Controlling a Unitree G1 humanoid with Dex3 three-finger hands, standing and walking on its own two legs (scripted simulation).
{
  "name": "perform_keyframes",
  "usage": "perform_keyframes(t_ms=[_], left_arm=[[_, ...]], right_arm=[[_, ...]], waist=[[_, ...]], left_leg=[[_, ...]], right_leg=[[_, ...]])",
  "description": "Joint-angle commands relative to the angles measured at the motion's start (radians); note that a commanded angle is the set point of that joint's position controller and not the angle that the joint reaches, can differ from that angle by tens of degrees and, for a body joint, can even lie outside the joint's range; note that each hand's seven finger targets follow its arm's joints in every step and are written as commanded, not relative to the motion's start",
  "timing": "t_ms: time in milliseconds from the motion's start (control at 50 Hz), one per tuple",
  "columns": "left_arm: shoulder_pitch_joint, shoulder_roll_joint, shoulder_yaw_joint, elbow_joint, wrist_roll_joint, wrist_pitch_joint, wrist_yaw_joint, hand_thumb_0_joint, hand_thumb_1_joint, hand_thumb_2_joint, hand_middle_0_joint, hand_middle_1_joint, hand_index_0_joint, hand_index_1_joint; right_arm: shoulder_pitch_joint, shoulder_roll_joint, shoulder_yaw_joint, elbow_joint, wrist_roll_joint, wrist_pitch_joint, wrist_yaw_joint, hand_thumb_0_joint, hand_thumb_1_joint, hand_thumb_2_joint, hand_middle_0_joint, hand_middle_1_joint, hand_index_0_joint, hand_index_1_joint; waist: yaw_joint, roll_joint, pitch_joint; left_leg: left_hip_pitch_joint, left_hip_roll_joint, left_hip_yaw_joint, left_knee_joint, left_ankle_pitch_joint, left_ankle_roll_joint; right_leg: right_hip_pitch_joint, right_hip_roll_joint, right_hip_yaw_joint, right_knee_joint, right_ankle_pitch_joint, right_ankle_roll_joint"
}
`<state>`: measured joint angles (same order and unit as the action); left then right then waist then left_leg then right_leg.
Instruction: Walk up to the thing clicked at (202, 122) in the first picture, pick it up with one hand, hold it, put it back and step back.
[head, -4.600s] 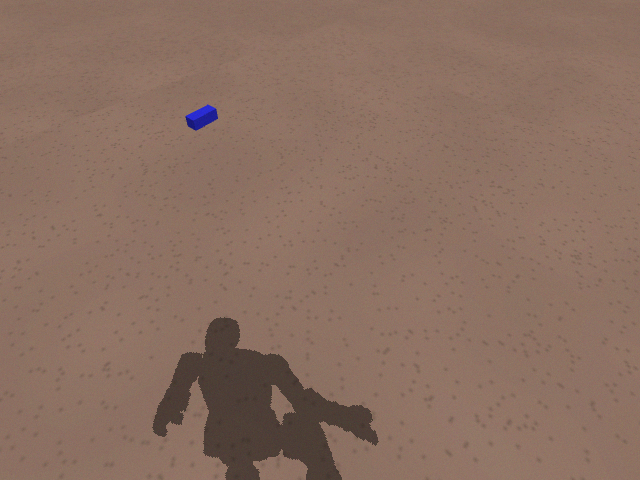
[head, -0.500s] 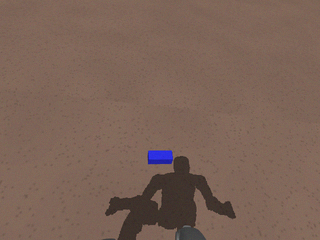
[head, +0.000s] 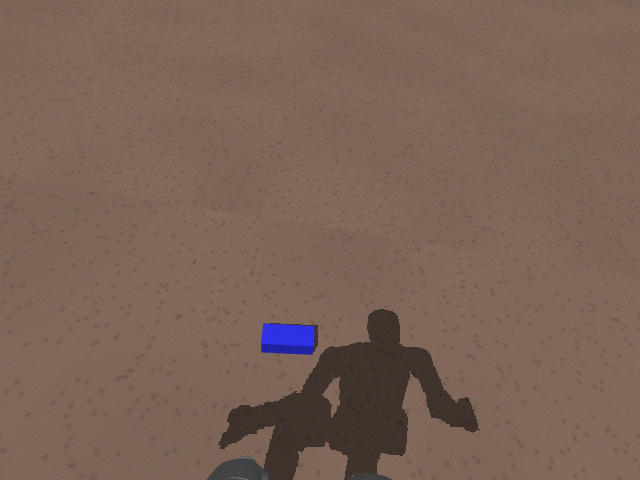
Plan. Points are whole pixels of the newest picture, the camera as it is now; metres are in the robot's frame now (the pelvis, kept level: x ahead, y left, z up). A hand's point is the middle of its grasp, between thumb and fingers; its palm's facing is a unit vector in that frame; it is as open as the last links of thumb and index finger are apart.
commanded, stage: walk up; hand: left
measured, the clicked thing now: (287, 339) +0.62 +0.07 -0.71
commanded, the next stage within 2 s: none
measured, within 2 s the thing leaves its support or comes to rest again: neither
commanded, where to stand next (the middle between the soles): +0.26 -0.22 m, yaw +3 degrees
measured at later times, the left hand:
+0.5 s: hand (261, 466) +0.16 +0.08 -0.12, palm faces +0.03 -0.92 -0.39, open 7.4 cm
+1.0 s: hand (328, 385) +0.28 -0.01 -0.13, palm faces +0.04 -0.91 -0.41, open 7.4 cm
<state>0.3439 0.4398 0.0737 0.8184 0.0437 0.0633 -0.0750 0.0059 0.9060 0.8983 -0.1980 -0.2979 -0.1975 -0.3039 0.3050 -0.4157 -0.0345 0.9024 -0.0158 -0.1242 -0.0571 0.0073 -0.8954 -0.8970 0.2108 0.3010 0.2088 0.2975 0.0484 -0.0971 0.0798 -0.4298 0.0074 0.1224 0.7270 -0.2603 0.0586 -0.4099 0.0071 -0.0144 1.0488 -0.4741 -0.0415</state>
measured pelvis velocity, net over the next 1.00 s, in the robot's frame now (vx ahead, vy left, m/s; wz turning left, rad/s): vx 0.22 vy -0.29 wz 0.06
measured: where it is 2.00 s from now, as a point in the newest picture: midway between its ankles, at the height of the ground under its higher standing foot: (393, 476)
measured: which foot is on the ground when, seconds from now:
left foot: down 0.00-0.32, up 0.34-0.72, down 0.74-1.00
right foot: up 0.00-0.28, down 0.30-0.78, up 0.80-0.98, down 1.00-1.00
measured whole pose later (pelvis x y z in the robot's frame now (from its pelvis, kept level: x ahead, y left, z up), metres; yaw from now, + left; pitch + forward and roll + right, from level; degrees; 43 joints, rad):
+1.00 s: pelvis +0.22 -0.29 +0.00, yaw +3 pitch -3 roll +1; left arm 0.26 0.41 0.05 0.88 0.00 -0.06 0.00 0.00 0.91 0.90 -0.20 -0.30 -0.20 -0.30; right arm 0.18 -0.41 -0.02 0.87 -0.02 -0.02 0.01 0.01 -0.90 -0.90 0.21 0.30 0.21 0.30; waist 0.00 0.00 0.10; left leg -0.38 0.04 0.00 0.74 -0.33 0.01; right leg -0.40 -0.05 -0.01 0.73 -0.29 0.00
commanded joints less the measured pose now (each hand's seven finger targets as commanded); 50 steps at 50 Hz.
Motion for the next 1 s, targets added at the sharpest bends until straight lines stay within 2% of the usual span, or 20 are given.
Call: perform_keyframes(t_ms=[0,80,180,260,280,300,320,400,500,540,620,700,720,740,760,780,860,940,960,980], left_arm=[[-0.012,0.245,0.082,-0.087,0.004,-0.026,0.007,0.000,0.900,0.900,-0.200,-0.300,-0.200,-0.300],[-0.024,0.208,0.086,-0.081,0.002,-0.024,-0.017,0.000,0.900,0.900,-0.200,-0.300,-0.200,-0.300],[-0.098,0.209,0.100,-0.093,-0.003,-0.016,-0.043,0.000,0.900,0.900,-0.200,-0.300,-0.200,-0.300],[0.092,0.222,0.127,-0.009,0.002,-0.024,-0.030,0.000,0.900,0.900,-0.200,-0.300,-0.200,-0.300],[0.190,0.275,0.145,0.024,0.013,-0.034,-0.018,0.000,0.900,0.900,-0.200,-0.300,-0.200,-0.300],[0.210,0.372,0.153,-0.002,0.019,-0.051,-0.004,0.000,0.900,0.900,-0.200,-0.300,-0.200,-0.300],[0.045,0.410,0.144,-0.062,0.006,-0.058,0.008,0.000,0.900,0.900,-0.200,-0.300,-0.200,-0.300],[-0.062,0.282,0.109,-0.069,-0.011,-0.082,0.026,0.000,0.900,0.900,-0.200,-0.300,-0.200,-0.300],[-0.004,0.232,0.085,-0.056,-0.016,-0.104,0.033,0.000,0.900,0.900,-0.200,-0.300,-0.200,-0.300],[0.026,0.228,0.074,-0.045,-0.021,-0.112,0.047,0.000,0.900,0.900,-0.200,-0.300,-0.200,-0.300],[0.006,0.194,0.041,-0.033,-0.035,-0.113,0.072,0.000,0.900,0.900,-0.200,-0.300,-0.200,-0.300],[-0.042,0.195,0.028,-0.022,-0.047,-0.105,0.088,0.000,0.900,0.900,-0.200,-0.300,-0.200,-0.300],[-0.011,0.185,0.016,-0.041,-0.044,-0.113,0.079,0.000,0.900,0.900,-0.200,-0.300,-0.200,-0.300],[0.001,0.138,0.006,-0.050,-0.046,-0.118,0.075,0.000,0.900,0.900,-0.200,-0.300,-0.200,-0.300],[0.030,0.151,0.023,-0.038,-0.053,-0.108,0.079,0.000,0.900,0.900,-0.200,-0.300,-0.200,-0.300],[-0.032,0.213,0.030,-0.036,-0.037,-0.096,0.088,0.000,0.900,0.900,-0.200,-0.300,-0.200,-0.300],[0.034,0.169,0.023,0.026,-0.038,-0.103,0.065,0.000,0.900,0.900,-0.200,-0.300,-0.200,-0.300],[0.106,0.131,0.031,0.101,-0.043,-0.138,0.093,0.000,0.900,0.900,-0.200,-0.300,-0.200,-0.300],[0.126,0.171,0.042,0.108,-0.039,-0.146,0.107,0.000,0.900,0.900,-0.200,-0.300,-0.200,-0.300],[0.124,0.272,0.064,0.098,-0.020,-0.152,0.119,0.000,0.900,0.900,-0.200,-0.300,-0.200,-0.300]], right_arm=[[0.072,-0.337,-0.108,-0.044,0.013,-0.004,-0.041,0.000,-0.900,-0.900,0.200,0.300,0.200,0.300],[0.070,-0.353,-0.110,-0.040,-0.003,-0.012,-0.021,0.000,-0.900,-0.900,0.200,0.300,0.200,0.300],[0.022,-0.418,-0.131,-0.046,-0.015,-0.001,-0.010,0.000,-0.900,-0.900,0.200,0.300,0.200,0.300],[-0.063,-0.365,-0.115,-0.034,-0.026,0.030,-0.012,0.000,-0.900,-0.900,0.200,0.300,0.200,0.300],[-0.040,-0.270,-0.085,-0.030,-0.030,0.042,-0.017,0.000,-0.900,-0.900,0.200,0.300,0.200,0.300],[-0.072,-0.193,-0.058,-0.071,-0.005,0.044,-0.023,0.000,-0.900,-0.900,0.200,0.300,0.200,0.300],[-0.094,-0.261,-0.080,-0.074,0.008,0.046,-0.040,0.000,-0.900,-0.900,0.200,0.300,0.200,0.300],[0.083,-0.301,-0.074,0.061,0.022,0.033,-0.008,0.000,-0.900,-0.900,0.200,0.300,0.200,0.300],[0.032,-0.250,-0.062,0.023,0.005,0.033,0.032,0.000,-0.900,-0.900,0.200,0.300,0.200,0.300],[-0.022,-0.221,-0.052,-0.015,0.001,0.035,0.040,0.000,-0.900,-0.900,0.200,0.300,0.200,0.300],[-0.060,-0.159,-0.035,-0.038,0.014,0.050,0.039,0.000,-0.900,-0.900,0.200,0.300,0.200,0.300],[-0.030,-0.158,-0.039,-0.030,0.018,0.055,0.027,0.000,-0.900,-0.900,0.200,0.300,0.200,0.300],[0.071,-0.207,-0.065,-0.032,0.018,0.052,0.031,0.000,-0.900,-0.900,0.200,0.300,0.200,0.300],[0.135,-0.290,-0.096,-0.039,0.003,0.049,0.025,0.000,-0.900,-0.900,0.200,0.300,0.200,0.300],[0.127,-0.342,-0.107,-0.067,0.020,0.053,0.024,0.000,-0.900,-0.900,0.200,0.300,0.200,0.300],[0.097,-0.331,-0.118,-0.067,0.038,0.058,0.022,0.000,-0.900,-0.900,0.200,0.300,0.200,0.300],[-0.114,-0.255,-0.072,-0.091,0.015,0.065,0.033,0.000,-0.900,-0.900,0.200,0.300,0.200,0.300],[-0.198,-0.199,-0.048,-0.095,0.000,0.106,0.057,0.000,-0.900,-0.900,0.200,0.300,0.200,0.300],[-0.185,-0.162,-0.041,-0.102,0.000,0.118,0.059,0.000,-0.900,-0.900,0.200,0.300,0.200,0.300],[-0.185,-0.113,-0.032,-0.126,0.006,0.126,0.060,0.000,-0.900,-0.900,0.200,0.300,0.200,0.300]], waist=[[-0.035,0.109,-0.020],[-0.044,0.232,-0.014],[-0.049,0.297,-0.021],[0.079,0.160,-0.080],[0.136,-0.084,-0.080],[0.162,-0.363,-0.028],[0.098,-0.261,0.033],[-0.018,-0.093,0.001],[0.018,-0.026,0.039],[0.027,0.012,0.023],[0.008,0.022,-0.037],[-0.049,0.041,-0.082],[-0.098,0.087,-0.167],[-0.137,0.242,-0.232],[-0.131,0.284,-0.256],[-0.129,0.148,-0.199],[-0.037,0.238,-0.006],[0.016,0.253,-0.074],[0.033,0.153,-0.095],[0.046,-0.062,-0.072]], left_leg=[[0.221,0.356,-0.525,-0.395,-0.257,0.159],[0.116,0.304,-0.330,-0.356,-0.104,0.167],[0.003,0.275,-0.271,-0.347,-0.382,0.135],[-0.191,0.208,-0.135,-0.061,-0.445,0.068],[-0.330,0.120,-0.038,0.244,-0.449,0.031],[-0.553,-0.043,-0.037,0.549,-0.426,-0.012],[-0.518,0.015,-0.198,0.618,-0.334,-0.015],[-0.331,0.093,-0.168,0.501,-0.105,-0.019],[-0.254,0.072,-0.135,0.251,-0.093,-0.035],[-0.228,0.069,-0.147,0.162,-0.073,-0.032],[-0.038,0.014,-0.089,0.039,0.040,-0.023],[0.207,-0.034,-0.048,-0.178,0.205,0.021],[0.418,0.012,-0.147,-0.173,0.107,0.085],[0.585,0.222,-0.474,-0.224,0.060,0.199],[0.622,0.449,-0.794,-0.302,0.158,0.371],[0.489,0.486,-0.819,-0.364,0.023,0.378],[0.066,0.220,-0.348,-0.365,-0.082,0.182],[-0.074,0.122,-0.192,-0.103,0.114,0.115],[-0.087,0.069,-0.149,0.031,0.057,0.077],[-0.205,-0.022,-0.123,0.224,-0.088,0.019]], right_leg=[[-0.311,-0.124,0.170,0.134,0.058,0.031],[-0.226,-0.149,0.092,0.014,0.098,0.058],[-0.113,-0.136,0.019,-0.158,0.096,0.048],[0.241,-0.049,-0.084,-0.311,0.079,0.032],[0.349,-0.058,-0.006,-0.423,-0.053,0.017],[0.280,-0.293,0.551,-0.785,-0.461,-0.060],[0.188,-0.386,0.739,-0.926,-0.542,-0.131],[0.156,-0.273,0.392,-0.741,-0.249,-0.106],[0.179,-0.283,0.282,-0.777,-0.048,-0.151],[0.237,-0.324,0.272,-0.739,0.208,-0.161],[0.257,-0.273,0.099,-0.595,0.839,-0.060],[0.194,-0.209,0.010,-0.399,0.894,0.003],[0.077,-0.177,-0.011,-0.265,0.741,0.031],[-0.134,-0.067,-0.064,0.006,0.467,0.078],[-0.292,0.016,-0.043,0.200,-0.152,0.112],[-0.285,-0.063,0.094,0.243,-0.172,0.081],[-0.075,-0.087,0.025,-0.074,0.036,0.021],[0.238,0.000,-0.059,-0.421,0.289,0.053],[0.267,-0.015,-0.028,-0.511,0.321,0.058],[0.258,-0.208,0.250,-0.639,0.324,0.008]])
